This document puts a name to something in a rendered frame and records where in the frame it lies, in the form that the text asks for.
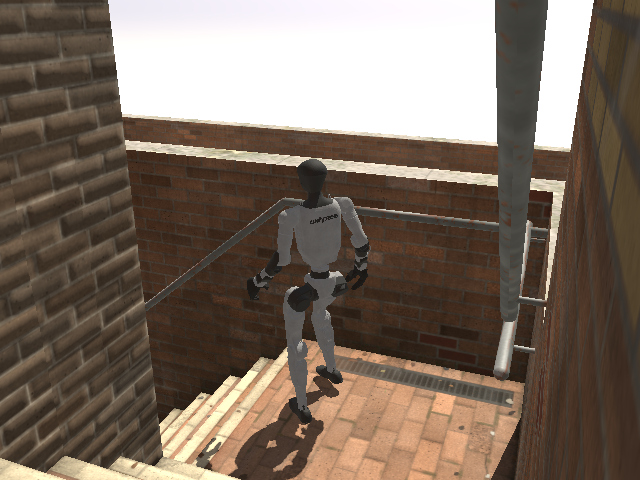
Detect stairs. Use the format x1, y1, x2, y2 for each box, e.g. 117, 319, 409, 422
159, 357, 275, 464
0, 456, 241, 480

